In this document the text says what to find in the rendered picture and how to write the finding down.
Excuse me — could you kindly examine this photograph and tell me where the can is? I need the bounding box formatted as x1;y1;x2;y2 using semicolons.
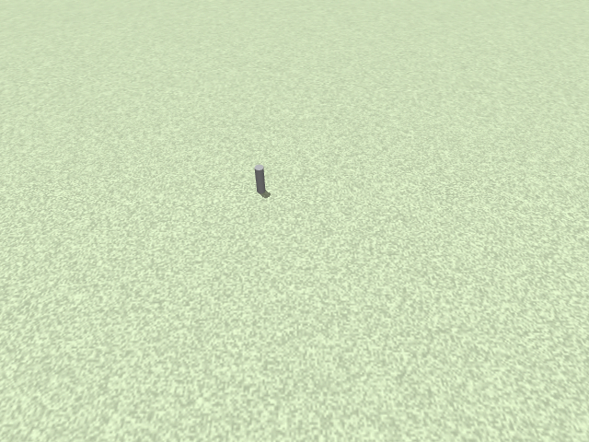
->
255;165;265;193

